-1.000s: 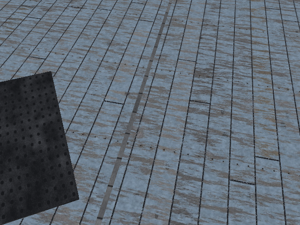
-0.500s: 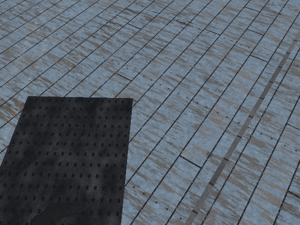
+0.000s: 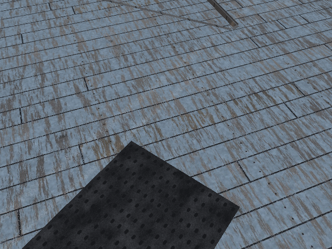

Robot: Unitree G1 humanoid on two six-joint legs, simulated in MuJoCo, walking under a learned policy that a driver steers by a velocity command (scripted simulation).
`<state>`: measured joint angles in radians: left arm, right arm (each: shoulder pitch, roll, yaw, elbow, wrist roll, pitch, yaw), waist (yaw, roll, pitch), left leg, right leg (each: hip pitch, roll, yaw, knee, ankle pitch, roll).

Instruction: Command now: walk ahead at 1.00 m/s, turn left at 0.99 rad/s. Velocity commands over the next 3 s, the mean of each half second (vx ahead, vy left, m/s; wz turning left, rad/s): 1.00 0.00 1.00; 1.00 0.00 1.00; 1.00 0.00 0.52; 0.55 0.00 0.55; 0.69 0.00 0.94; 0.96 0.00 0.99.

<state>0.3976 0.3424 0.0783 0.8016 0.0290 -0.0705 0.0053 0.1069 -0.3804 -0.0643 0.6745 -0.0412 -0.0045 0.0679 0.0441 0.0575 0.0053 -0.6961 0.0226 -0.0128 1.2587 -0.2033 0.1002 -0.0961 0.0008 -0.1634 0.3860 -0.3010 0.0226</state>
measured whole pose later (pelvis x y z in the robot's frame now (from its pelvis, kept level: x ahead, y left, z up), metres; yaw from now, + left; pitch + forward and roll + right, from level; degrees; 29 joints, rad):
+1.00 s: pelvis +0.84 +0.31 -0.02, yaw +57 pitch +2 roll -3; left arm 0.53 0.31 0.05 0.90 0.03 -0.08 0.00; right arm -0.10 -0.32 -0.02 0.56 -0.03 0.00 0.10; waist 0.08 0.02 0.05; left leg -0.79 0.03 0.11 0.88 -0.08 0.16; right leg 0.22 -0.03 -0.31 0.22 -0.43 0.08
